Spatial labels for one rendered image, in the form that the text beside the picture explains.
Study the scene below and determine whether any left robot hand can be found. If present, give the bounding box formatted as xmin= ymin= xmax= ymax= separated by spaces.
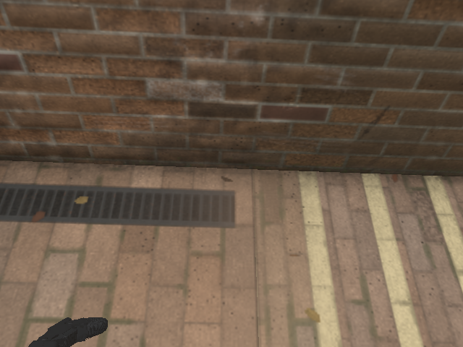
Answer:
xmin=28 ymin=317 xmax=108 ymax=347

